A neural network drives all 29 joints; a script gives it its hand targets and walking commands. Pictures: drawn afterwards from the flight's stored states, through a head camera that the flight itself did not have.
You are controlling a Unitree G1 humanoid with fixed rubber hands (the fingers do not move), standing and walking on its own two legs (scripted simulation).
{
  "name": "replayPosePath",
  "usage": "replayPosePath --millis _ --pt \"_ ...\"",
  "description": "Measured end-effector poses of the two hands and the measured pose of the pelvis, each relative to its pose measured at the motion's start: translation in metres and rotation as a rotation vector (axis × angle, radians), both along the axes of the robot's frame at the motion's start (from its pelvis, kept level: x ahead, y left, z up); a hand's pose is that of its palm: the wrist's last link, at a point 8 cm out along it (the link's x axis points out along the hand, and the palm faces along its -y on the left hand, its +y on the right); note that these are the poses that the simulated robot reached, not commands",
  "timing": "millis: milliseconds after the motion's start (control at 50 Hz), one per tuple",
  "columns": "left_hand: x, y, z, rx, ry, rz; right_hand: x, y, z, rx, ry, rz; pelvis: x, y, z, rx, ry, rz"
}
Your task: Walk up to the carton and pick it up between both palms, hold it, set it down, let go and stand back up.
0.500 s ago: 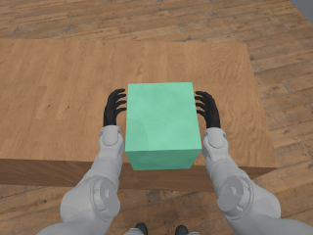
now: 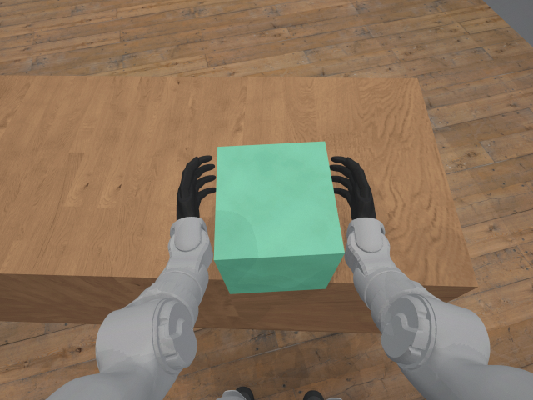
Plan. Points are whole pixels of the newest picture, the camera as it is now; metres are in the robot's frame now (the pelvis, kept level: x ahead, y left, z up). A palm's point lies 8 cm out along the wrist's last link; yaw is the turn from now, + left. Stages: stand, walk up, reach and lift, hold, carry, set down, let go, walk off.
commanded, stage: reach and lift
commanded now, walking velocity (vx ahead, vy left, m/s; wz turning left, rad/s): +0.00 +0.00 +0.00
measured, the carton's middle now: (274, 222) +0.40 +0.02 -0.06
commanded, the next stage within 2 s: none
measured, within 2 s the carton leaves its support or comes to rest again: leaves its support in 0.26 s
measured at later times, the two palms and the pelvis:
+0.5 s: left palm (191, 192) +0.40 +0.14 +0.05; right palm (376, 192) +0.39 -0.13 +0.05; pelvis +0.00 +0.00 -0.01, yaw +1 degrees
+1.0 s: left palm (161, 157) +0.38 +0.15 +0.15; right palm (394, 159) +0.37 -0.12 +0.15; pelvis -0.01 +0.00 +0.03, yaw +2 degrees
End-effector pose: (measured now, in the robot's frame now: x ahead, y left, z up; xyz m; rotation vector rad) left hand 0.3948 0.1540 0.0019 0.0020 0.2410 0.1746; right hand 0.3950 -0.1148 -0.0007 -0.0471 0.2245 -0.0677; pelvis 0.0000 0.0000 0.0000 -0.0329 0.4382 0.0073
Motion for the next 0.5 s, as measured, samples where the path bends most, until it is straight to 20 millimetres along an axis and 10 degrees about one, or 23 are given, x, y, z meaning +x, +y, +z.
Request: replayPosePath --millis 280,500 --pt "0.000 -0.013 0.004 -0.024 0.014 -0.002 0.000 -0.012 0.010 -0.053 0.014 0.008 0.002 0.000 -0.007 -0.003 -0.019 0.002" --pt "0.001 -0.011 0.048 0.030 -0.033 -0.025 -0.002 -0.011 0.053 -0.022 -0.028 -0.011 0.000 0.000 -0.005 0.003 -0.114 0.024"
